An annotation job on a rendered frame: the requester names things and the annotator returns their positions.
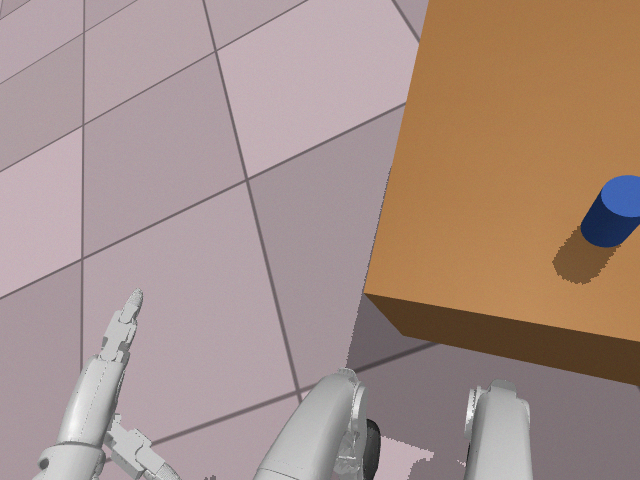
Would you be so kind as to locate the left robot hand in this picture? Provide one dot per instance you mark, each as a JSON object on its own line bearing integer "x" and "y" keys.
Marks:
{"x": 90, "y": 414}

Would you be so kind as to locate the can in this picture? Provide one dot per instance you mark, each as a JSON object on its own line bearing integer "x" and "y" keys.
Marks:
{"x": 615, "y": 213}

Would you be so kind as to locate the left robot foot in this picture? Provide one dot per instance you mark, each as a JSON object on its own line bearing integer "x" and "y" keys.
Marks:
{"x": 372, "y": 450}

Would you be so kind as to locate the left robot arm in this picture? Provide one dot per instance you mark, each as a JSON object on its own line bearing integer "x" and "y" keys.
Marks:
{"x": 71, "y": 461}

